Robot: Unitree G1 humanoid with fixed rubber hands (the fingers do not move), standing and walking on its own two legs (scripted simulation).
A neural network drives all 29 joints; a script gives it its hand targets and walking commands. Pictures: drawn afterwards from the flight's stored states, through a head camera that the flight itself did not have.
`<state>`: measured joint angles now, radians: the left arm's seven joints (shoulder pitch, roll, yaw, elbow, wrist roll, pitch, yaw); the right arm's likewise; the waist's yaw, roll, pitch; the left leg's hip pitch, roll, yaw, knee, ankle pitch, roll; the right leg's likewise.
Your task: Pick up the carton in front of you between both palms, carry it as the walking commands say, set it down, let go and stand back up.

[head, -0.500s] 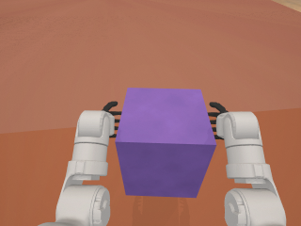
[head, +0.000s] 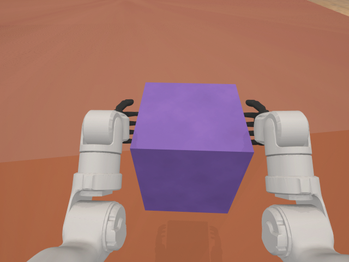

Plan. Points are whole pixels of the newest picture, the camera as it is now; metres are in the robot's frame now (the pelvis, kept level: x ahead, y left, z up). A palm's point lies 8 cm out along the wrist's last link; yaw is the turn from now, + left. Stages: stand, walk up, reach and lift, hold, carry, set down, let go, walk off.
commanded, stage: carry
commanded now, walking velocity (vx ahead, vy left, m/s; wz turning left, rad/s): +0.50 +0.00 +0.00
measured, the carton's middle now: (188, 150) +0.37 +0.00 +0.10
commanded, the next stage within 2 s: none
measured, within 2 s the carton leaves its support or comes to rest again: neither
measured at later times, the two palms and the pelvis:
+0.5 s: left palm (145, 63) +0.63 +0.13 +0.20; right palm (244, 65) +0.62 -0.17 +0.19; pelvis +0.24 -0.01 +0.02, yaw +0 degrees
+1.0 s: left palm (155, 10) +0.98 +0.12 +0.26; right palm (229, 16) +0.94 -0.17 +0.24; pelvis +0.57 +0.01 +0.10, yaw +0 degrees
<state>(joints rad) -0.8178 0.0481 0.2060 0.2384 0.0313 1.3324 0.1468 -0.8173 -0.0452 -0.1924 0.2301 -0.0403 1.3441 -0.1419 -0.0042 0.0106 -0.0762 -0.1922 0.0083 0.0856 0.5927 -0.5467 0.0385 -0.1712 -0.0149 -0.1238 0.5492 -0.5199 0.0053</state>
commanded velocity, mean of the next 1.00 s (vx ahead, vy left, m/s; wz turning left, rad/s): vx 0.50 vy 0.00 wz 0.00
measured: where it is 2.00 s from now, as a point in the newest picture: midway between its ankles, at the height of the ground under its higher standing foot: (190, 126)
